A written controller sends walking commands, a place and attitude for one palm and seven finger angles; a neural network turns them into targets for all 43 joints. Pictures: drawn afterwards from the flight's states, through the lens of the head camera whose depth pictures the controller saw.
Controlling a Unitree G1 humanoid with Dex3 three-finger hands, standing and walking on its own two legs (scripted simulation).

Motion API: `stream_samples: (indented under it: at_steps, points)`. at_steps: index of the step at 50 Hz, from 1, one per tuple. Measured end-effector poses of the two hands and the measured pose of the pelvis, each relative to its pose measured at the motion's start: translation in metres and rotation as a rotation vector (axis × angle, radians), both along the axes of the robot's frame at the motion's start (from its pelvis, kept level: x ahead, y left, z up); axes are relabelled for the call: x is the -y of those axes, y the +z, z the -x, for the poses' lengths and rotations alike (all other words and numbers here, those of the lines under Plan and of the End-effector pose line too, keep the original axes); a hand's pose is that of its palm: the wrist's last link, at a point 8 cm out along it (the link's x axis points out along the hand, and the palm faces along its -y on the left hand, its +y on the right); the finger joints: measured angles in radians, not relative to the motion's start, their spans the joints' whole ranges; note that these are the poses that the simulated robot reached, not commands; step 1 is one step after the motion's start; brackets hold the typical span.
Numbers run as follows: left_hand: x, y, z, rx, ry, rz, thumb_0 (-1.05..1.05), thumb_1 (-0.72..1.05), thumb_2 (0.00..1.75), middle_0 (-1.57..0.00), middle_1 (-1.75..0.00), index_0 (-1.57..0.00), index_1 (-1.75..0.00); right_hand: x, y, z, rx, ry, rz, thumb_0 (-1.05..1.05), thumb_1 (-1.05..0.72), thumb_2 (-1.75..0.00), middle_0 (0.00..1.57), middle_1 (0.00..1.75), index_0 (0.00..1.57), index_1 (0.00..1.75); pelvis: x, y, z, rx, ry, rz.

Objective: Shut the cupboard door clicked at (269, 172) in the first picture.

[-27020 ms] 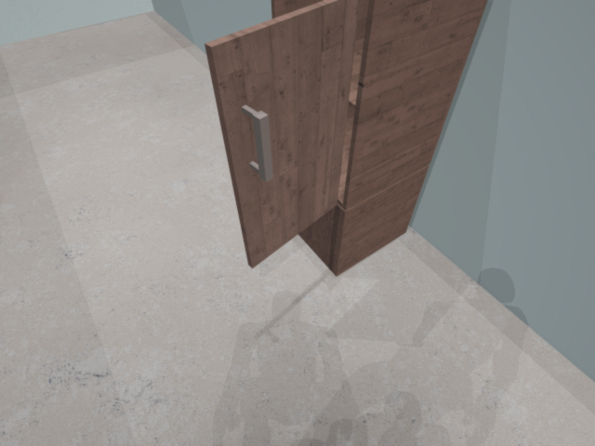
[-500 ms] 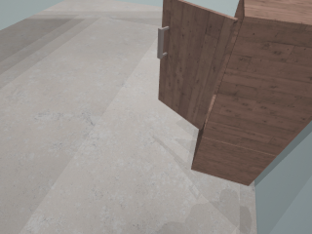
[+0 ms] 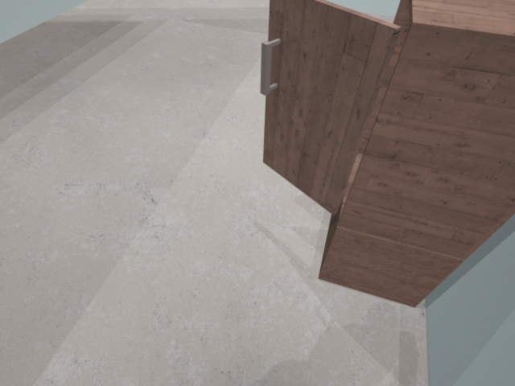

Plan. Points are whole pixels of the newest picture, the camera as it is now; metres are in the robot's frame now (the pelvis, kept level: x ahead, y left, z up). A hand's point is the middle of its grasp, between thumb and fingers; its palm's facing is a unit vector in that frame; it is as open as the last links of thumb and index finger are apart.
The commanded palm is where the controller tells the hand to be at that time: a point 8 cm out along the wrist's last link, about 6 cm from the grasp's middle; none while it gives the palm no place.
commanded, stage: look to check the result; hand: left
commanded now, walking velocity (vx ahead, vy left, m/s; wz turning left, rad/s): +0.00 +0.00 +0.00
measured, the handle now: (270, 67) +0.89 +0.01 +0.05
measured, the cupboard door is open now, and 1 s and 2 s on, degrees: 61 61 61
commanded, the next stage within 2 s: walk to a spot facing it in 0.20 s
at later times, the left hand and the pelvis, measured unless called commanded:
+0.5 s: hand out of the picture +0.03 +0.18 -0.18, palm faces +0.06 -0.97 -0.23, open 7.4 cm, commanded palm none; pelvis +0.01 -0.01 +0.00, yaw +3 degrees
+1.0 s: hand out of the picture +0.02 +0.25 -0.17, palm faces +0.34 -0.90 -0.26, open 7.4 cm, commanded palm none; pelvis -0.01 +0.01 -0.01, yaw +20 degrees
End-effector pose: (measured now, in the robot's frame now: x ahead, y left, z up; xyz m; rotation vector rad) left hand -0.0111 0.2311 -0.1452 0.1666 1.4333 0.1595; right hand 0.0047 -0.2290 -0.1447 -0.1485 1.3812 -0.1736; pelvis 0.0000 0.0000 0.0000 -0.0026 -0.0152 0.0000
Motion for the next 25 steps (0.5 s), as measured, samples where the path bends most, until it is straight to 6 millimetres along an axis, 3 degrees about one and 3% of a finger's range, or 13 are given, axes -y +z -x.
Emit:
stream_samples:
  at_steps: [12, 25]
  points:
    - [0.001, 0.001, -0.029, 0.060, -0.013, -0.008, 0.01, 0.91, 0.90, -0.20, -0.30, -0.20, -0.30, 0.015, 0.004, -0.023, 0.037, 0.015, 0.024, 0.01, -0.91, -0.90, 0.20, 0.30, 0.20, 0.30, 0.006, 0.001, -0.008, 0.005, 0.002, -0.002]
    - [0.002, -0.001, -0.036, 0.084, 0.032, -0.026, 0.01, 0.91, 0.90, -0.20, -0.30, -0.20, -0.30, 0.018, -0.003, -0.021, -0.011, 0.040, 0.013, 0.01, -0.91, -0.90, 0.20, 0.30, 0.19, 0.30, 0.011, -0.004, -0.009, -0.003, 0.051, -0.003]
